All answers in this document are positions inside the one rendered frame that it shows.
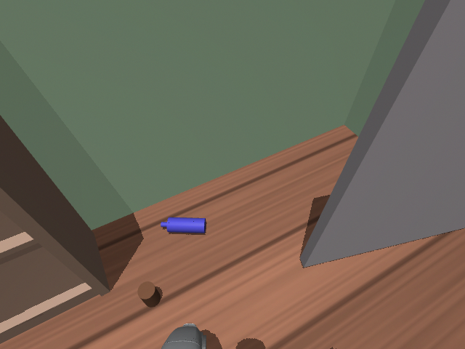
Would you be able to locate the bookshelf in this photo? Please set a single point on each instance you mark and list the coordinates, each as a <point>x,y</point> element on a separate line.
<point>49,258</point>

